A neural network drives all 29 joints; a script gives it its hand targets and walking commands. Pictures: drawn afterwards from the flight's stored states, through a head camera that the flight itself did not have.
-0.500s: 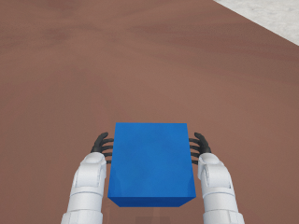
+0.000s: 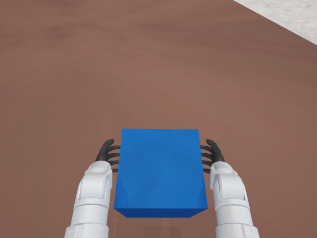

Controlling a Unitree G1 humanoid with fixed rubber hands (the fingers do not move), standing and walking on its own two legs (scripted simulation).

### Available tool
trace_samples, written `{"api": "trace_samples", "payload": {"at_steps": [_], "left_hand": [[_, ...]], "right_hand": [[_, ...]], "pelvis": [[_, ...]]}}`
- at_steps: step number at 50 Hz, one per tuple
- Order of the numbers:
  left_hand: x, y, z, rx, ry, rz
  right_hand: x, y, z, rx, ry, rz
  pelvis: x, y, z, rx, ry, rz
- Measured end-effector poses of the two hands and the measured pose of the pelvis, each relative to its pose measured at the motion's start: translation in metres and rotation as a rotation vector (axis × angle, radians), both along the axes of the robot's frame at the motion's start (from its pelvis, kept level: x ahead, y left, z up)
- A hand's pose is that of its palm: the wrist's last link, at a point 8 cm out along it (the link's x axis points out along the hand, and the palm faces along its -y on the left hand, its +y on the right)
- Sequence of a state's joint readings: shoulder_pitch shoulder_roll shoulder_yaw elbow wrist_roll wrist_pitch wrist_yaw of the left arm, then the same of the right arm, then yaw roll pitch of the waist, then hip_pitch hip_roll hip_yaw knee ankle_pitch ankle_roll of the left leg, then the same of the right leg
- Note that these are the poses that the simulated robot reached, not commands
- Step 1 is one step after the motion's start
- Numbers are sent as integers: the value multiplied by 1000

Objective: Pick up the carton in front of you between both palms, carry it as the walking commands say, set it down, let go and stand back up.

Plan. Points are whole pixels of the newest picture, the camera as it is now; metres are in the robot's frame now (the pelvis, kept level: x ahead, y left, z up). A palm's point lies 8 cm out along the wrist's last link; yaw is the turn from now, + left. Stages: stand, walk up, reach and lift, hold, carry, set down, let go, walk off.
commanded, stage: carry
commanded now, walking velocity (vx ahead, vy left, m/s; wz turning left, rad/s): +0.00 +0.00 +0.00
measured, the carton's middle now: (159, 177) +0.32 +0.00 -0.06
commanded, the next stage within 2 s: hold in 0.12 s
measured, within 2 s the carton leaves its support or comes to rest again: neither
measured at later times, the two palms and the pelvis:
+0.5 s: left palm (114, 157) +0.32 +0.12 +0.06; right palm (232, 179) +0.25 -0.17 +0.06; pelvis +0.00 +0.03 +0.01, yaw -11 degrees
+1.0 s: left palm (110, 150) +0.34 +0.13 +0.05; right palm (223, 171) +0.27 -0.16 +0.06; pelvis +0.02 +0.05 +0.01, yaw -13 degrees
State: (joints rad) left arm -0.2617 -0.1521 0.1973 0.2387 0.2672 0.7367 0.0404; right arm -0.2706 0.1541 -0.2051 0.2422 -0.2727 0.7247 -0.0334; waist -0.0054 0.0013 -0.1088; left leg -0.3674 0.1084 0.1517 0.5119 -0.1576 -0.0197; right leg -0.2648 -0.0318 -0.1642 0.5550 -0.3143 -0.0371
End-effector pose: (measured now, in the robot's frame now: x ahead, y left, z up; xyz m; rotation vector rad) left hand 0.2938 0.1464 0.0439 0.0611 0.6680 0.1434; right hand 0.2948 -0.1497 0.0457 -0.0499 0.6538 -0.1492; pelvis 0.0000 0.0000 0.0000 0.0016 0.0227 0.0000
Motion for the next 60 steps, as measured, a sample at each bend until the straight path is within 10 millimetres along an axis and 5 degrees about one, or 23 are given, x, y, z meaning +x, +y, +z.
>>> {"api": "trace_samples", "payload": {"at_steps": [11,18,24,41,53,60], "left_hand": [[-4,-7,2,-11,5,-45],[10,-31,7,-9,2,-179],[21,-30,11,-14,-2,-214],[37,-5,10,-39,7,-219],[48,-16,8,-37,16,-219],[65,-20,-13,-35,42,-191]], "right_hand": [[-11,-9,0,-7,9,-19],[-35,-29,5,5,5,-155],[-42,-26,12,8,0,-196],[-27,-1,15,-1,10,-208],[-16,-11,12,2,19,-221],[6,-12,-6,2,46,-238]], "pelvis": [[-4,1,7,4,-87,-69],[-5,16,10,-14,-136,-153],[-3,31,10,-17,-148,-194],[12,59,11,-19,-139,-222],[19,51,12,-13,-125,-225],[11,41,6,-7,-76,-217]]}}
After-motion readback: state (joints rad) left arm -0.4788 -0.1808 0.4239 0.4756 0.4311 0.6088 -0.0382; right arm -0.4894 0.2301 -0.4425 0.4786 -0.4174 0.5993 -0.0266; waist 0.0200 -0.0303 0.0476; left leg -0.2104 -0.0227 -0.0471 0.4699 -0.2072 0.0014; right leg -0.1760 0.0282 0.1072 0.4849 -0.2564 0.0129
